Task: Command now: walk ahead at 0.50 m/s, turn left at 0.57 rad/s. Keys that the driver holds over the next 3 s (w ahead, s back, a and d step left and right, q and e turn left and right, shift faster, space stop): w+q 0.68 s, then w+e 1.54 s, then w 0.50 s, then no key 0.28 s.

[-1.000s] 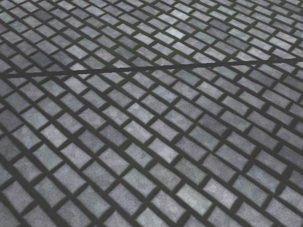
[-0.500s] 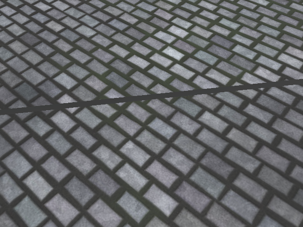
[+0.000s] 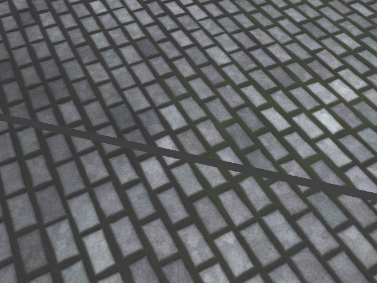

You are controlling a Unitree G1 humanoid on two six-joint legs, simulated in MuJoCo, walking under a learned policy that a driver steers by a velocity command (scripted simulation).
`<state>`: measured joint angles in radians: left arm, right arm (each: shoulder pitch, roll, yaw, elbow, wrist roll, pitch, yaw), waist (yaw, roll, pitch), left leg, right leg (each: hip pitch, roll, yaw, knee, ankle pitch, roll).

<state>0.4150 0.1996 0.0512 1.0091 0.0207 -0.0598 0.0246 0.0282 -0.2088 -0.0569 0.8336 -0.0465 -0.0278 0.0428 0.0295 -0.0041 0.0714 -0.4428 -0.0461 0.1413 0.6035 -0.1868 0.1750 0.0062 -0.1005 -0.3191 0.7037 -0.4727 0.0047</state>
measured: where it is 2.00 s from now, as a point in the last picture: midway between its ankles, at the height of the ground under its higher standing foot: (154, 142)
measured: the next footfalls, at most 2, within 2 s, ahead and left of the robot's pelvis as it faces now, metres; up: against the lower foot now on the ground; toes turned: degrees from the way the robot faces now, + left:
right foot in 0.54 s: +0.49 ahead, -0.05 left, +0.00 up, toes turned +21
left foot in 1.00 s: +0.59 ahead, +0.25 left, +0.00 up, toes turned +24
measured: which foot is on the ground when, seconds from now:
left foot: down 0.00-0.54, up 0.56-0.98, down 1.00-1.00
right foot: up 0.00-0.52, down 0.54-1.00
